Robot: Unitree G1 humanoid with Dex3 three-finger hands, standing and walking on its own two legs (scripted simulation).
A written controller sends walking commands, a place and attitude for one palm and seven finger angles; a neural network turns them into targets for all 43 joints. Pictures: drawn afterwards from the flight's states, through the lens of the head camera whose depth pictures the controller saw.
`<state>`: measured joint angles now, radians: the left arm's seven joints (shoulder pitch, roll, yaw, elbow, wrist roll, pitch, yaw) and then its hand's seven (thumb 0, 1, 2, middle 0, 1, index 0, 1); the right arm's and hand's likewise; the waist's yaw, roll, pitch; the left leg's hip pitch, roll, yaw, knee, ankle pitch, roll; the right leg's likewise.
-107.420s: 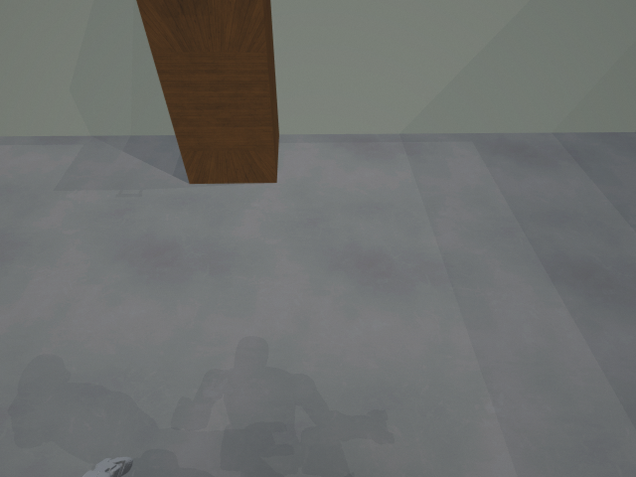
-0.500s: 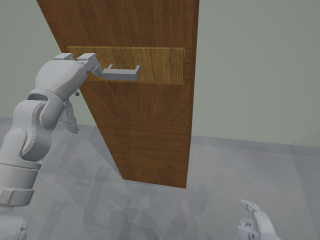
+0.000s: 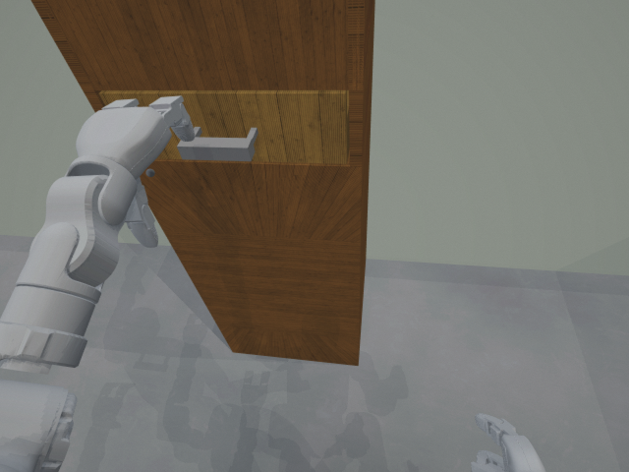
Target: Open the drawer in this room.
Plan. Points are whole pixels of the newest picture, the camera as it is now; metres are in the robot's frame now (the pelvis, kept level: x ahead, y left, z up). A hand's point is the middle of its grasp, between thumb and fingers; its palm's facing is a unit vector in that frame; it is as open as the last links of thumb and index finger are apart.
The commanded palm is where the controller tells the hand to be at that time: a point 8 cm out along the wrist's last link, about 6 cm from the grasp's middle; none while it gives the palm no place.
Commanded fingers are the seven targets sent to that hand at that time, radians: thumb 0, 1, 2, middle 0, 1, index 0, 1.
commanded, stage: move the hooked fingers above the handle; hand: left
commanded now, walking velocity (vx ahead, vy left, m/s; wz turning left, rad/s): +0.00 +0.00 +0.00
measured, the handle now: (220, 140) +0.55 +0.21 +0.14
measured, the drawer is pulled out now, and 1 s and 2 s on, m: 0.00 0.00 0.00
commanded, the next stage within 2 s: none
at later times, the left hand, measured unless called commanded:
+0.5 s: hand (186, 148) +0.46 +0.21 +0.19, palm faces -0.03 +0.01 -1.00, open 13.8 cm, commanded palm +0.45 +0.21 +0.25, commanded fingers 0.00 -0.50 0.30 -0.30 -1.20 -0.30 -1.20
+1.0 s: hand (195, 133) +0.49 +0.21 +0.19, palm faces -0.05 -0.01 -1.00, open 13.5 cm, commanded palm +0.47 +0.22 +0.25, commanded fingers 0.00 -0.50 0.30 -0.30 -1.20 -0.30 -1.20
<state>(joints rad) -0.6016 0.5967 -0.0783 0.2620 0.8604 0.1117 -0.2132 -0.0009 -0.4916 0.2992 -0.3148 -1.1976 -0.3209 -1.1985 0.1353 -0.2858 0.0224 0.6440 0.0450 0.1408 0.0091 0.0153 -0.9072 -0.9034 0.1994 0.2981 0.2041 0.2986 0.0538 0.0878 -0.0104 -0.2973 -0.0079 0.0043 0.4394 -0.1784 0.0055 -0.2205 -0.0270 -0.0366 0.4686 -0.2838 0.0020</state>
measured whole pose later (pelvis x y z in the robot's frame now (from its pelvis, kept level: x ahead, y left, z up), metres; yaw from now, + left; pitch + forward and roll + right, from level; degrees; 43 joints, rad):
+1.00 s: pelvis +0.01 -0.01 +0.00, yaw -4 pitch +7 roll +0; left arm -0.95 0.63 -0.04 0.90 0.98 0.02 -0.16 0.00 -0.49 0.30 -0.38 -1.23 -0.36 -1.24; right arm 0.28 -0.28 0.00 0.66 0.06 0.19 -0.05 0.01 -0.91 -0.90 0.20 0.30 0.21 0.30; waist -0.07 0.07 -0.07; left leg -0.40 0.03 0.06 0.50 -0.22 0.00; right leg -0.34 0.00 0.02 0.52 -0.30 0.00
